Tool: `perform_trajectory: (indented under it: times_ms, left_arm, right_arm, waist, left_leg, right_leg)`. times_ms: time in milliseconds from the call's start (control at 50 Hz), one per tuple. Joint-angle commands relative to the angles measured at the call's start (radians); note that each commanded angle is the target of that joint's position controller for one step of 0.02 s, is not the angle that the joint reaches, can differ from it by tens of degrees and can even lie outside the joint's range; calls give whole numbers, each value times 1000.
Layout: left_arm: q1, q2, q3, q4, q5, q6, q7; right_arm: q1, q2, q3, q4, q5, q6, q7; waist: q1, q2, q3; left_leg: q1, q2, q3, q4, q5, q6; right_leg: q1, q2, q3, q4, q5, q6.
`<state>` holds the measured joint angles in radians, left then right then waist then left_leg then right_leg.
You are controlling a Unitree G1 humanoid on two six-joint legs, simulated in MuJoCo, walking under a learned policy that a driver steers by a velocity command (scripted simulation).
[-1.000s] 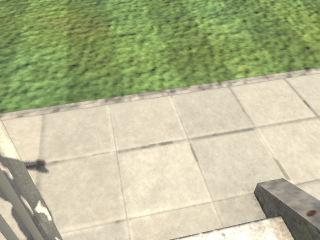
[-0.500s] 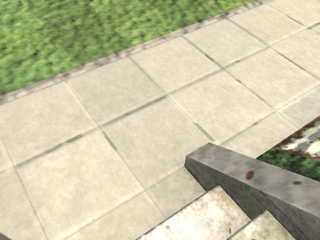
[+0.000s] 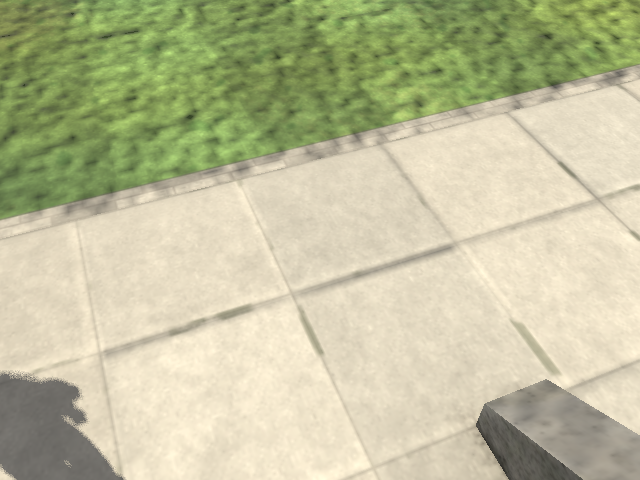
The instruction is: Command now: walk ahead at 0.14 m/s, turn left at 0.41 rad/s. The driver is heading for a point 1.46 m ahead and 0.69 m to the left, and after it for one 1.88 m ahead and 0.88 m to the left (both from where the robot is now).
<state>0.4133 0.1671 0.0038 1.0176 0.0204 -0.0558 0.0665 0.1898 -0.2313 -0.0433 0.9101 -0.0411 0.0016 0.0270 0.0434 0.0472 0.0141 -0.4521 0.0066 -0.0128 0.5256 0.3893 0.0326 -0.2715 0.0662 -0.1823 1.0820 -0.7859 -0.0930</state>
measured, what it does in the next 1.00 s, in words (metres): goes down, turning left: left foot 0.19 m lower, then right foot 0.18 m higher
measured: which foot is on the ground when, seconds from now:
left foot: up 0.00-0.06, down 0.08-0.96, up 0.98-1.00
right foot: down 0.00-0.08, up 0.10-0.94, down 0.96-1.00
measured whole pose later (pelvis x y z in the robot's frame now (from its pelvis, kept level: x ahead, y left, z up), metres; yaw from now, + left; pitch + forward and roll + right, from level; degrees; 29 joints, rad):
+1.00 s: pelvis +0.06 -0.15 -0.09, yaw +33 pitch -2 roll -1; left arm 0.14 0.24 -0.04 0.49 -0.01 0.06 -0.01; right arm 0.29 -0.36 -0.11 0.68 -0.02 0.02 -0.04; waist -0.01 0.04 -0.03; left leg -0.51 -0.14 -0.41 0.68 -0.48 0.05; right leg -0.56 0.10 -0.02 1.59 -0.96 -0.05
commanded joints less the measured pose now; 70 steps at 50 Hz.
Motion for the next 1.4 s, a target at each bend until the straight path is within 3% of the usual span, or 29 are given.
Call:
perform_trajectory:
  times_ms: [20, 60, 80, 100, 120, 140, 160, 220, 280, 360, 400, 560, 700, 840, 880, 900, 940, 960, 980, 1000, 1020, 1040, 1060, 1100, 1160, 1200, 1260, 1300, 1400]
  left_arm:
    - [110, 113, 13, -9, 21, 36, 32]
    - [44, 123, 13, -34, 19, 43, 30]
    - [36, 157, 30, -44, 13, 34, 11]
    - [49, 83, 24, -72, -11, 23, -3]
    - [34, 111, 23, -124, -34, 27, -7]
    - [-52, 148, 21, -177, -11, 35, -2]
    - [-143, 127, 13, -206, 13, 47, 7]
    - [-250, 87, 1, -225, 47, 120, 29]
    - [-250, 39, -5, -267, 31, 144, 25]
    - [-402, 20, -17, -366, 38, 142, 24]
    - [-500, -4, -31, -424, 33, 161, 14]
    - [-600, 9, -29, -546, 28, 171, -3]
    - [-684, 18, -32, -647, 11, 178, -17]
    - [-634, 100, -4, -687, 12, 169, -17]
    - [-582, 101, -13, -688, -3, 167, -43]
    - [-479, 65, -27, -667, -4, 156, -65]
    - [-60, 181, 8, -564, -10, 150, -102]
    - [305, 272, 52, -449, -18, 146, -96]
    - [427, 257, 25, -356, -54, 118, -90]
    - [315, 269, 20, -357, -68, 93, -45]
    - [10, 260, 6, -401, -7, 67, -19]
    - [-248, 235, 11, -443, 31, 56, -24]
    - [-359, 194, 9, -452, 48, 54, -38]
    - [-523, 137, 1, -472, 25, 68, -57]
    - [-405, 165, 9, -446, -9, 87, -54]
    - [-216, 212, 25, -388, 0, 82, -45]
    - [71, 224, 35, -292, 10, 64, -30]
    - [85, 228, 34, -289, 24, 73, -14]
    - [-59, 252, 46, -307, 22, 58, -27]
  right_arm:
    - [-57, -35, -1, -68, 29, -17, 19]
    - [142, -63, -14, -12, 28, -23, 37]
    - [254, -94, -28, 47, 29, -15, 37]
    - [354, -192, -46, 50, 26, -11, 40]
    - [367, -222, -56, 18, 67, 9, 40]
    - [324, -268, -80, -24, 92, 24, 17]
    - [232, -237, -72, -48, 77, 32, -16]
    - [125, -136, -15, -72, 21, 33, -47]
    - [70, -134, 17, -83, 27, 2, -42]
    - [105, -109, 49, -104, 42, -10, -62]
    - [156, -108, 57, -117, 25, -3, -77]
    - [205, -113, 39, -213, 14, 6, -91]
    - [191, -142, 7, -298, 11, 8, -91]
    - [145, -212, -39, -312, 27, -5, -92]
    - [104, -234, -51, -321, 26, 17, -81]
    - [116, -276, -69, -296, 40, 17, -78]
    - [-72, -287, -93, -348, 65, 15, -72]
    - [-172, -224, -86, -353, 41, 6, -79]
    - [-336, -33, -27, -419, 7, -23, -63]
    - [-482, -99, -43, -507, -5, -76, -38]
    - [-348, -54, -38, -498, 30, -93, -43]
    - [-178, -47, -33, -425, 26, -80, -53]
    - [-112, -85, -45, -368, 3, -48, -58]
    - [-2, -156, -73, -290, 11, 18, -51]
    - [-79, -118, -45, -300, 16, 74, -33]
    - [-136, -97, -33, -295, 10, 81, -23]
    - [-229, -74, -26, -290, -11, 69, -41]
    - [-243, -60, -16, -275, 16, 73, -39]
    - [-187, -63, -6, -194, 33, 85, -23]
  waist:
    - [51, -61, 108]
    - [-54, -16, 28]
    - [-98, 73, -63]
    - [-110, 287, -182]
    - [-128, 217, -354]
    - [-172, 101, -412]
    - [-153, 13, -330]
    - [-67, -111, -55]
    - [7, -64, -19]
    - [-48, 9, -44]
    - [-101, 22, -40]
    - [-153, 45, -86]
    - [-171, 43, -102]
    - [-157, 92, -135]
    - [-129, 79, -115]
    - [-104, 181, -142]
    - [103, 285, -137]
    - [308, -24, -24]
    - [365, -336, 225]
    - [307, -388, 351]
    - [63, -374, 313]
    - [-116, -377, 213]
    - [-179, -329, 128]
    - [-292, -195, 13]
    - [-207, -80, 12]
    - [-112, -31, 23]
    - [51, -156, -1]
    - [50, -196, -11]
    - [-23, -198, -45]
  left_leg:
    - [-11, 54, 8, -197, -22, 25]
    - [217, 51, 33, -281, -66, 78]
    - [490, 42, 28, -262, -63, 83]
    - [795, 202, -70, 38, 663, 184]
    - [1037, 336, -304, 230, 727, 320]
    - [1030, 454, -501, 25, 387, 452]
    - [901, 466, -557, -112, -39, 473]
    - [309, 308, -446, -138, -292, 336]
    - [63, 118, -332, -63, -343, 221]
    - [95, 93, -417, -21, -399, 167]
    - [151, 84, -505, -38, -494, 168]
    - [361, 79, -634, -60, -559, 193]
    - [391, 80, -714, -99, -609, 302]
    - [373, 75, -689, -206, -502, 311]
    - [244, 51, -608, -346, -551, 273]
    - [111, 56, -531, -472, -523, 236]
    - [-343, -20, -405, -534, -792, 112]
    - [-606, -87, -462, -30, -1095, 90]
    - [-1152, -272, -443, 503, -1334, 70]
    - [-1291, -247, -520, 553, -1238, 20]
    - [-1124, -260, -536, 600, -1079, -12]
    - [-918, -266, -498, 737, -903, -38]
    - [-714, -288, -403, 917, -741, -59]
    - [-365, -276, -228, 1139, -436, -84]
    - [-369, -225, -124, 1286, -323, -80]
    - [-461, -204, -105, 1249, -331, -69]
    - [-651, -168, -138, 1145, -569, -102]
    - [-618, -148, -115, 1020, -664, -99]
    - [-272, -74, -56, 676, -700, -67]
  right_leg:
    - [-3, -265, 288, -18, 803, -90]
    - [-71, -261, 284, 184, 769, -114]
    - [-206, -171, 191, 416, 569, -97]
    - [-502, -12, 29, 943, -63, -24]
    - [-806, -4, 69, 1243, -231, 9]
    - [-959, -12, 116, 1296, -133, 35]
    - [-1038, -36, 148, 1230, -28, 73]
    - [-887, -62, 182, 1098, 257, 90]
    - [-864, -24, 190, 1049, 478, 115]
    - [-991, 3, 192, 1035, 552, 192]
    - [-1077, 32, 176, 1042, 520, 218]
    - [-1094, 72, 212, 984, 440, 249]
    - [-1013, 97, 225, 1030, 385, 245]
    - [-775, 71, 236, 1188, 240, 204]
    - [-546, 40, 147, 879, 155, 166]
    - [-260, 37, 125, 761, -86, 84]
    - [403, 66, 165, 332, -238, -31]
    - [561, 37, 355, 13, -297, -49]
    - [450, -170, 795, -200, -215, 7]
    - [139, -322, 1287, -595, 223, 10]
    - [-64, -371, 1378, -657, 297, -37]
    - [-209, -331, 1154, -554, 354, -49]
    - [-378, -269, 922, -455, 341, -33]
    - [-664, -223, 603, -380, 220, 3]
    - [-556, -215, 451, -373, 119, -36]
    - [-348, -202, 410, -323, 208, -46]
    - [96, -215, 414, -332, 681, -42]
    - [197, -251, 429, -361, 1065, -66]
    - [65, -312, 373, -383, 1105, -102]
